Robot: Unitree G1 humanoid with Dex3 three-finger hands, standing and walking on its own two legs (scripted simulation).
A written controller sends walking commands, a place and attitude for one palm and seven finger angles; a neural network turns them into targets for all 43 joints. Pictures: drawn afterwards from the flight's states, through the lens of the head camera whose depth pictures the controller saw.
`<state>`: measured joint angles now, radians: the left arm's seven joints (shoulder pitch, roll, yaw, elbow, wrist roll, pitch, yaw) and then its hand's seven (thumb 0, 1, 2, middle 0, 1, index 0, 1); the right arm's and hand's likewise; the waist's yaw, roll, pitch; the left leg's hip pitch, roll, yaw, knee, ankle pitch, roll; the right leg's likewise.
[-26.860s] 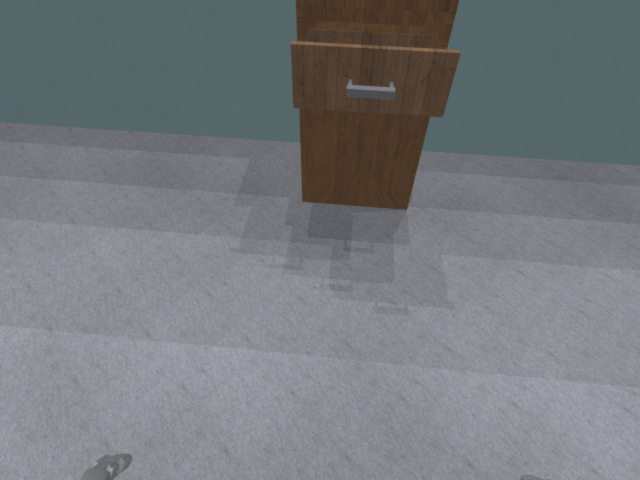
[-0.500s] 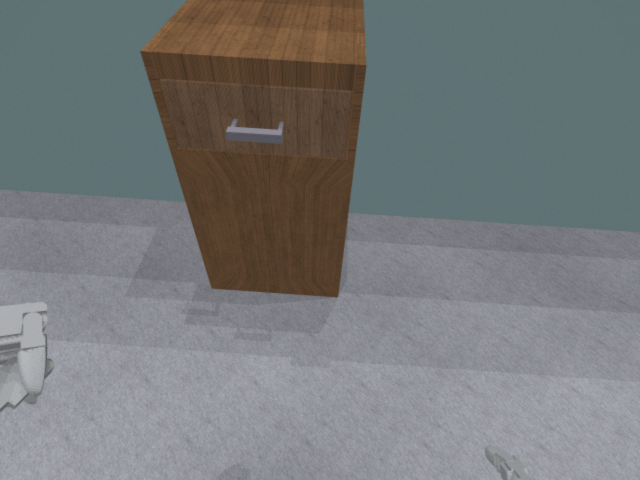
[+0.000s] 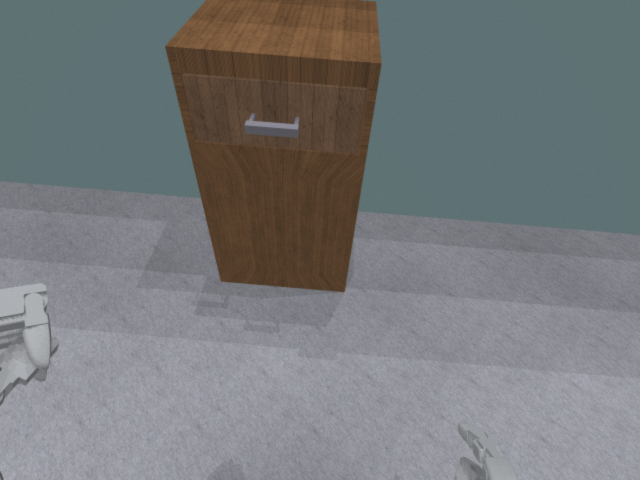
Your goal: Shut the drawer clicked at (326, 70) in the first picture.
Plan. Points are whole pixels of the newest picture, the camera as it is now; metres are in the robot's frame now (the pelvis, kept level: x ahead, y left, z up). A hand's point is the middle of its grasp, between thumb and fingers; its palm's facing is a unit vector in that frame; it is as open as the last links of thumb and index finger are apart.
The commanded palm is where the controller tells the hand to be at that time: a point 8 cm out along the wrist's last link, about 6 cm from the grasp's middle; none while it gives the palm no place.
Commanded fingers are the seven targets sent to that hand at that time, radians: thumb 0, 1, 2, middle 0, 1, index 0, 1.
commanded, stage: let the arm hang, fingers relaxed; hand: left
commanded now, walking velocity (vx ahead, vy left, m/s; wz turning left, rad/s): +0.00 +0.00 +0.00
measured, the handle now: (273, 124) +0.90 +0.15 -0.04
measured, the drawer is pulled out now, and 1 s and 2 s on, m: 0.00 0.00 0.00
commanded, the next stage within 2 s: look to check the result in 1.18 s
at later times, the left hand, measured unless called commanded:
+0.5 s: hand out of the picture +0.04 +0.19 -0.18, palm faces +0.07 -0.98 -0.20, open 3.7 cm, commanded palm none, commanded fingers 0.00 0.90 0.90 -0.52 -0.65 -0.52 -0.65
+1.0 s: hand out of the picture -0.01 +0.15 -0.17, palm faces +0.04 -0.99 -0.14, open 7.3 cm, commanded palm none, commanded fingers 0.00 0.90 0.90 -0.20 -0.30 -0.20 -0.30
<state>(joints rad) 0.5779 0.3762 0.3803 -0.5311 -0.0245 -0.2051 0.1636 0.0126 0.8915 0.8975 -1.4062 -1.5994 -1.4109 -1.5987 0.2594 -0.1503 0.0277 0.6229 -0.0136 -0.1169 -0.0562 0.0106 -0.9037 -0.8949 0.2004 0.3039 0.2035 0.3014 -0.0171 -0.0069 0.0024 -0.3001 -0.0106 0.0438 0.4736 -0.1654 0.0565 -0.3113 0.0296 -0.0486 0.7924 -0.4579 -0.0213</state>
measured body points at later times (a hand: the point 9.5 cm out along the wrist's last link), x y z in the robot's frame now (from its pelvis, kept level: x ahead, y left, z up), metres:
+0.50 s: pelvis +0.02 -0.01 +0.00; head +0.05 +0.02 +0.44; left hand +0.03 +0.24 -0.16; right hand +0.06 -0.25 -0.14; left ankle +0.06 +0.09 -0.74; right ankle -0.01 -0.10 -0.74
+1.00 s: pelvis +0.02 +0.00 +0.00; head +0.02 +0.00 +0.45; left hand -0.01 +0.20 -0.16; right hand -0.02 -0.20 -0.16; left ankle +0.06 +0.09 -0.74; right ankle -0.01 -0.10 -0.74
